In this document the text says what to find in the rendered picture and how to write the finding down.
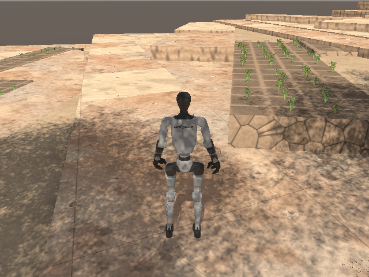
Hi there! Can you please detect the left robot upper arm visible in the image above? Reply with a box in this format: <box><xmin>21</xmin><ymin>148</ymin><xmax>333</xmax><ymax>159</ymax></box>
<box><xmin>157</xmin><ymin>117</ymin><xmax>172</xmax><ymax>148</ymax></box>

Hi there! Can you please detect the robot torso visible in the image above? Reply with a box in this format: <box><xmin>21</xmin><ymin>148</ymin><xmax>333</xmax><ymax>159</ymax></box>
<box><xmin>171</xmin><ymin>114</ymin><xmax>197</xmax><ymax>173</ymax></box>

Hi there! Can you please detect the robot right hand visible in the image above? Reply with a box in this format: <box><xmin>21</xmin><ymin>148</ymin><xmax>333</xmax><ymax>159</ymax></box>
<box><xmin>207</xmin><ymin>161</ymin><xmax>220</xmax><ymax>174</ymax></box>

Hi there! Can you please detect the robot left hand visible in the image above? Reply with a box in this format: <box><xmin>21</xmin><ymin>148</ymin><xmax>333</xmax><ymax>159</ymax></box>
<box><xmin>153</xmin><ymin>158</ymin><xmax>167</xmax><ymax>170</ymax></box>

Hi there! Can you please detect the robot right shin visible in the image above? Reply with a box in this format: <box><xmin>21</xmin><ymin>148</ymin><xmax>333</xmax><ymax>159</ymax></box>
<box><xmin>193</xmin><ymin>192</ymin><xmax>202</xmax><ymax>230</ymax></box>

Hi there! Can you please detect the right robot forearm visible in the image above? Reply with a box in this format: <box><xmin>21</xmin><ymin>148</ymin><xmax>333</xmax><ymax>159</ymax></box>
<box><xmin>207</xmin><ymin>139</ymin><xmax>219</xmax><ymax>163</ymax></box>

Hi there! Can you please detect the left robot forearm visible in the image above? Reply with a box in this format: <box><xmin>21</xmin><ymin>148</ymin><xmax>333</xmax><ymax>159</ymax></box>
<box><xmin>154</xmin><ymin>140</ymin><xmax>164</xmax><ymax>160</ymax></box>

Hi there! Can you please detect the right robot upper arm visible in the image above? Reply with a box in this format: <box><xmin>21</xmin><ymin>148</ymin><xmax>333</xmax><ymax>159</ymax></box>
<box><xmin>196</xmin><ymin>117</ymin><xmax>212</xmax><ymax>148</ymax></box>

